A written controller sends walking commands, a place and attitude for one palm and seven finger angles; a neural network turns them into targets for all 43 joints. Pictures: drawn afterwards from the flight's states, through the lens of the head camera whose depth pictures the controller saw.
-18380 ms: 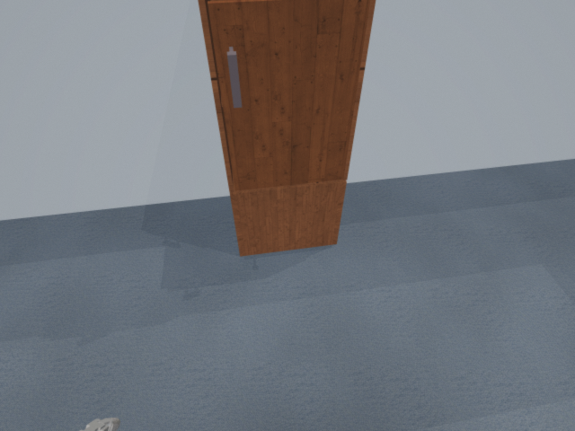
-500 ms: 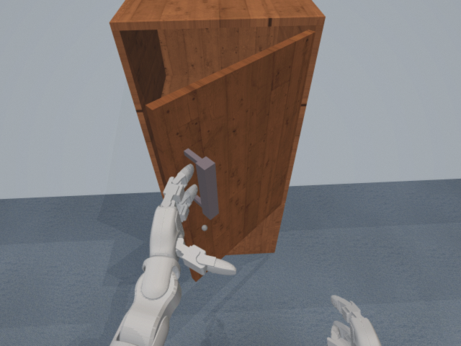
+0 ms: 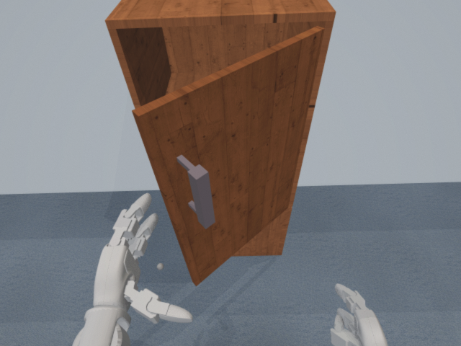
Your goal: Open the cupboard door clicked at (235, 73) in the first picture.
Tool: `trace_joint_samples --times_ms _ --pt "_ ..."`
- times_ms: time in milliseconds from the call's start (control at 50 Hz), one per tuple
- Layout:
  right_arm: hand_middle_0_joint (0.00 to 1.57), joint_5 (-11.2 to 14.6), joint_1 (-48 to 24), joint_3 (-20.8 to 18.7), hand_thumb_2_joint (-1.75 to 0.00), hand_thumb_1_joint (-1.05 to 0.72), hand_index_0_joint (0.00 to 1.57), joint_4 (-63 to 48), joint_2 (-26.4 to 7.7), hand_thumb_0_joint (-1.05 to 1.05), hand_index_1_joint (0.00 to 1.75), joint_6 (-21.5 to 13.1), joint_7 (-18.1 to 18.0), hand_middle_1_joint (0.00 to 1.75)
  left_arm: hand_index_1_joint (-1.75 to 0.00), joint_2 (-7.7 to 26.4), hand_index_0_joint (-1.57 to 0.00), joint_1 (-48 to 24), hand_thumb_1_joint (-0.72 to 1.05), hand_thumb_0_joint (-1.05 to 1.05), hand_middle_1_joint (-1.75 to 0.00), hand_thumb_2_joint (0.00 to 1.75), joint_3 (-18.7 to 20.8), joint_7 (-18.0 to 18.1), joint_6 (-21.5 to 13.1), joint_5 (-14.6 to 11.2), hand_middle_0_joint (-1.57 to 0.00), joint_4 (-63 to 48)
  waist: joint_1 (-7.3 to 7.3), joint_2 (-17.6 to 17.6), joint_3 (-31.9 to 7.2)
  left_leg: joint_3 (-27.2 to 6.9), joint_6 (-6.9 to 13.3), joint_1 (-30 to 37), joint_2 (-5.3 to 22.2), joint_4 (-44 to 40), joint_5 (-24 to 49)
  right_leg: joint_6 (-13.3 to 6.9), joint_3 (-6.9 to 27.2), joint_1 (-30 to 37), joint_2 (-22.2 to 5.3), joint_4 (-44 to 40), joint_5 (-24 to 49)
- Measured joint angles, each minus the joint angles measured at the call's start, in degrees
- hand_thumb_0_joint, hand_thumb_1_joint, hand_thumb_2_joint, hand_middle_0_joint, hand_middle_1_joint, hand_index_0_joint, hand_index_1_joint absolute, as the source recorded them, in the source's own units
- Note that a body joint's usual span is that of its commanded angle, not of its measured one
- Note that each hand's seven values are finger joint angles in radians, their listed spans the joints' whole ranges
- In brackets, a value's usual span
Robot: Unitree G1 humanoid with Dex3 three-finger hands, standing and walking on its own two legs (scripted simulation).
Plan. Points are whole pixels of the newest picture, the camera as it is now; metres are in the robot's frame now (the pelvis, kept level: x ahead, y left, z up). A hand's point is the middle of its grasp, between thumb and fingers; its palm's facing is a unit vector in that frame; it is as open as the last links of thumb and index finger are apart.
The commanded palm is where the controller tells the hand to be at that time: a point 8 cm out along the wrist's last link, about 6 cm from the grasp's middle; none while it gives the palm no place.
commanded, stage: slide the hand sideways off the handle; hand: left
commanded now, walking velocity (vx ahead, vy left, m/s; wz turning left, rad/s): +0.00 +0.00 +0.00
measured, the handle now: (195, 192) +0.35 +0.09 +0.10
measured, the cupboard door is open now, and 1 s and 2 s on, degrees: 41 41 41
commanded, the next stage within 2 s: draw the hand back to the body in 0.06 s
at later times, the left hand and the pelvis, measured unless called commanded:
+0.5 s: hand (118, 279) +0.19 +0.17 +0.12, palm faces +0.06 -1.00 -0.04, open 16.3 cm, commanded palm +0.16 +0.22 +0.12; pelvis -0.01 +0.01 +0.00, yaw +0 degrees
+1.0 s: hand (50, 264) +0.19 +0.25 +0.14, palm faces +0.27 -0.90 -0.33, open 13.4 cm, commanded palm +0.14 +0.29 +0.17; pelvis -0.01 +0.04 +0.03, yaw -1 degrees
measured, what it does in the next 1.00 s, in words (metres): stands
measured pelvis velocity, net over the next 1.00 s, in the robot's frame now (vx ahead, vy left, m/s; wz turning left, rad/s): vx -0.01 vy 0.04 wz -0.02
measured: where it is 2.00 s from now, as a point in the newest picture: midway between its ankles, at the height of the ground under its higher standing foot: outside the picture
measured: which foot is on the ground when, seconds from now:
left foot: down 0.00-1.00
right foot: down 0.00-1.00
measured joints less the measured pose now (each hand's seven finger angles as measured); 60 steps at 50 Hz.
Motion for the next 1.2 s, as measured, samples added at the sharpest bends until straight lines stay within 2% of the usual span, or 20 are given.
trace_joint_samples --times_ms 120,240,320,420,580,680,760,860,1000,1200 --pt "0.20 0.30 0.74 -0.42 -0.90 -0.90 0.20 0.00 -0.93 0.01 0.30 -2.10 -0.58 0.30 -0.30 0.93 -0.15 3.75 -0.50 -0.02 -0.30 0.30 0.91 -3.38 -2.07 -1.71 -0.15 -2.44 0.06 0.35 -0.22 -0.74 -0.04 -1.68 -0.19 1.83 -0.61 -0.03 -0.67 -1.25 -0.18 1.60 -0.78" --pt "0.20 0.51 0.45 -0.68 -0.90 -0.90 0.20 0.65 -1.25 0.01 0.30 -3.99 -1.18 0.30 -0.30 1.32 -0.15 2.05 -0.50 -0.02 -0.30 0.30 0.99 -4.40 -2.69 -2.24 -0.15 -1.79 -0.07 0.39 -0.09 -1.07 -0.03 -3.56 -0.17 3.64 -0.79 -0.05 -0.90 -2.92 -0.16 3.15 -0.94" --pt "0.20 0.90 0.85 -0.46 -0.90 -0.90 0.20 1.05 -0.78 0.01 0.30 -4.40 -1.57 0.30 -0.30 2.97 -0.15 1.47 -0.50 -0.02 -0.30 0.30 3.21 -4.44 -1.85 -2.96 -0.15 -2.56 -0.15 0.17 -0.57 -0.75 0.02 -3.11 0.04 3.50 -0.67 -0.01 -0.56 -2.63 0.05 2.95 -0.62" --pt "0.20 1.63 1.76 0.07 -0.90 -0.90 0.20 1.23 -0.83 0.01 0.30 -5.29 -1.89 0.30 -0.30 4.05 -0.15 2.25 -0.50 -0.02 -0.30 0.30 6.10 -5.14 -0.06 -5.03 -0.15 -4.77 -0.17 0.70 -1.14 -0.71 0.24 -1.53 0.19 2.75 -0.39 0.23 -0.52 -0.73 0.25 1.41 0.16" --pt "0.20 2.18 1.60 0.77 -0.90 -0.90 0.20 1.45 -1.46 0.01 0.30 -7.01 -2.79 0.30 -0.30 5.38 -0.15 2.81 -0.50 -0.01 -0.30 0.30 7.67 -7.21 4.59 -6.60 -0.15 -6.57 0.50 1.29 -0.63 -0.66 1.00 0.31 -0.09 1.57 0.46 0.97 -0.50 1.72 0.05 -1.00 1.66" --pt "0.20 2.32 1.24 1.15 -0.90 -0.90 0.20 1.68 -1.22 0.01 0.30 -8.46 -3.00 0.30 -0.30 6.25 -0.15 2.56 -0.47 -0.02 -0.30 0.32 9.43 -7.33 5.52 -7.22 -0.15 -8.35 1.01 0.90 -0.15 -0.56 1.41 1.07 -0.41 0.80 1.01 1.34 -0.43 2.66 -0.24 -2.14 2.46" --pt "0.20 1.31 0.51 1.66 -0.90 -0.90 0.20 2.79 -0.58 0.01 0.30 -8.15 -4.18 0.30 -0.30 9.12 -0.16 3.23 -0.39 -0.01 -0.30 0.35 8.98 -1.38 5.46 -0.66 -0.16 -10.34 1.46 0.78 1.13 -0.05 1.64 4.42 -0.37 -2.23 2.16 1.77 0.01 6.08 -0.14 -5.80 4.14" --pt "0.20 0.56 -0.31 2.06 -0.90 -0.90 0.20 3.81 -0.18 0.01 0.30 -7.28 -4.61 0.30 -0.30 10.00 -0.16 3.78 -0.26 -0.01 -0.30 0.41 9.33 2.88 5.04 3.15 -0.16 -10.46 1.41 0.66 3.15 0.83 2.31 8.71 -0.70 -7.00 4.12 2.24 0.72 10.30 -0.38 -11.02 6.65" --pt "0.20 -0.09 -0.93 2.10 -0.90 -0.90 0.20 5.87 0.21 0.01 0.30 -6.20 -4.54 0.30 -0.30 11.27 -0.17 4.04 -0.03 -0.01 -0.30 0.50 11.89 4.92 4.90 4.66 -0.17 -9.44 1.62 0.00 4.88 2.19 2.87 13.69 -1.37 -13.01 6.32 2.83 1.85 14.69 -0.99 -16.68 9.09" --pt "0.20 -0.27 -1.57 1.07 -0.90 -0.90 0.20 7.65 -0.29 0.01 0.30 -5.42 -3.69 0.30 -0.30 12.74 -0.19 3.42 0.32 0.00 -0.30 0.65 17.18 5.72 4.02 4.91 -0.19 -10.12 2.23 0.16 5.19 2.90 3.00 17.99 -1.77 -17.95 7.62 3.08 2.39 18.67 -1.31 -21.44 10.51"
